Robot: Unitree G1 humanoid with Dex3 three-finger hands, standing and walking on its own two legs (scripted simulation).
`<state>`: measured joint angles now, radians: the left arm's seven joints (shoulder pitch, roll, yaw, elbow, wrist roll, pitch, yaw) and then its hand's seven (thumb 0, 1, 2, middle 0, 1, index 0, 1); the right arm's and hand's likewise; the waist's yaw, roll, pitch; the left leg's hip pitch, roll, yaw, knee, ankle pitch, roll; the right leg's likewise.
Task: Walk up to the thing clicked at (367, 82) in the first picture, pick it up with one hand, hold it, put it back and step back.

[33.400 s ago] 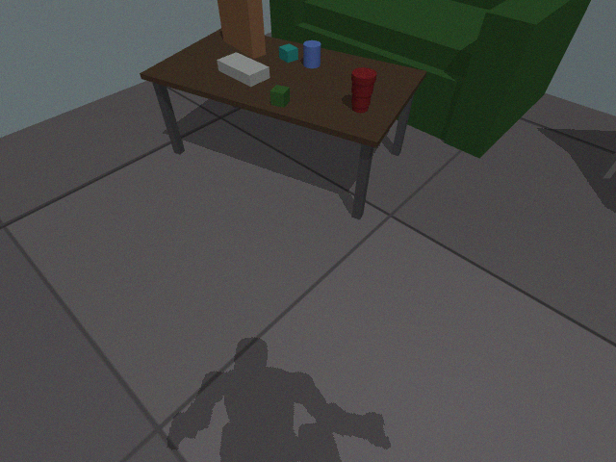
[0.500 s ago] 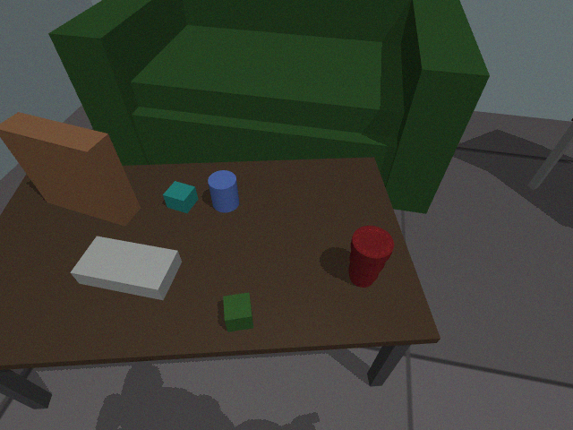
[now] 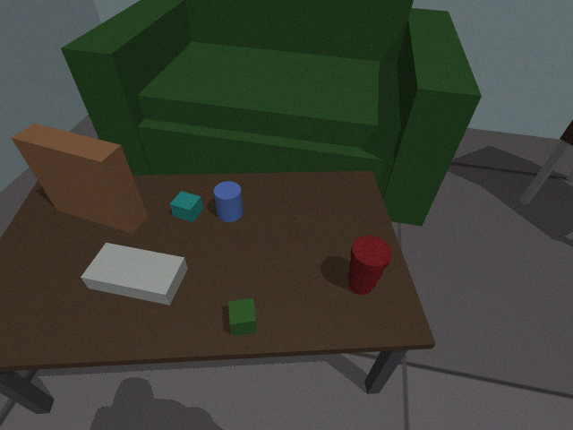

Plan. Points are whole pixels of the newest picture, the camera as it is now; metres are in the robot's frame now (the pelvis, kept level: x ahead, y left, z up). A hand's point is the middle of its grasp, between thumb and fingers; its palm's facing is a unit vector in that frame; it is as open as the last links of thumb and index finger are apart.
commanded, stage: stand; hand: right
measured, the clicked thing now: (365, 268) +0.57 -0.19 -0.25
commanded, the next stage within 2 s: step back in 1.42 s
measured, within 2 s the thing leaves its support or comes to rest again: neither
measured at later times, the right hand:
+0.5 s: hand out of the picture +0.07 -0.24 -0.16, palm faces -0.03 +0.94 -0.35, open 7.4 cm
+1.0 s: hand out of the picture +0.09 -0.24 -0.15, palm faces -0.02 +0.94 -0.35, open 7.4 cm
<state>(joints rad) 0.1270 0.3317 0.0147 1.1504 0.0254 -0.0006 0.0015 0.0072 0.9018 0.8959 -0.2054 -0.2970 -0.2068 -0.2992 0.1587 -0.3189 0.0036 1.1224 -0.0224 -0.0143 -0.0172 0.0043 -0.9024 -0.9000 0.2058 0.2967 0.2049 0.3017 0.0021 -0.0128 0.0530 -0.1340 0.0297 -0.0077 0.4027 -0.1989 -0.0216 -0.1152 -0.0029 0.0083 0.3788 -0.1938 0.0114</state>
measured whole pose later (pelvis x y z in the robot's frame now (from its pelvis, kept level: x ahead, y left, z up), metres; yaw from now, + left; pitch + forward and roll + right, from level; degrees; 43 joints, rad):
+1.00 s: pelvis +0.03 +0.01 +0.00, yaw +0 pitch -2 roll +0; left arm 0.11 0.34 0.00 1.16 0.02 -0.01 0.00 0.01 0.90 0.90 -0.21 -0.30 -0.21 -0.30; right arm 0.11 -0.34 0.00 1.15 -0.01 -0.01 -0.01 0.00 -0.90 -0.90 0.21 0.30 0.20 0.30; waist 0.00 -0.01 0.05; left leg -0.10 0.01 0.00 0.33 -0.20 -0.01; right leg -0.08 -0.02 0.02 0.31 -0.19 0.03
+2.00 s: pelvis -0.09 +0.00 -0.02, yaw +3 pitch -1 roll +0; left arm 0.07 0.35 0.05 0.84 0.04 0.03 0.02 0.01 0.90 0.90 -0.21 -0.30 -0.21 -0.30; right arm 0.13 -0.41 -0.04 0.94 0.00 0.07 -0.01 0.00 -0.91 -0.90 0.20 0.30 0.20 0.30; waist 0.01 0.03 0.19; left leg -0.30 -0.05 -0.09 0.85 -0.51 -0.01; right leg -0.41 -0.04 -0.04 0.60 -0.18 0.00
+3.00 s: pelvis -0.38 +0.03 -0.02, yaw +1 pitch -4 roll -1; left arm 0.12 0.38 0.07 0.81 0.03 0.08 0.02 0.01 0.90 0.90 -0.21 -0.30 -0.21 -0.30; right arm 0.19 -0.36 -0.03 0.88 -0.04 0.04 0.00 0.01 -0.90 -0.90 0.21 0.30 0.21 0.30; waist -0.02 -0.03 0.17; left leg -0.26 -0.02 -0.03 0.66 -0.34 0.03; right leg -0.51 0.09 0.10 1.02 -0.50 -0.01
